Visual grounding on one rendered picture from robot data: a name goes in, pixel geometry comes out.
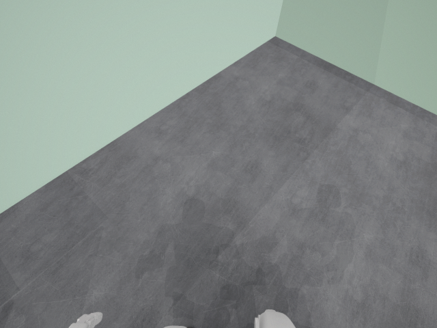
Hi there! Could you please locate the robot right thigh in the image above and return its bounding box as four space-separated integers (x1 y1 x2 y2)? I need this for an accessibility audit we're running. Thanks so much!
254 311 295 328

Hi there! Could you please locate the robot left hand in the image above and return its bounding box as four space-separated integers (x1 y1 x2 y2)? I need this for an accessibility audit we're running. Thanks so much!
69 312 102 328

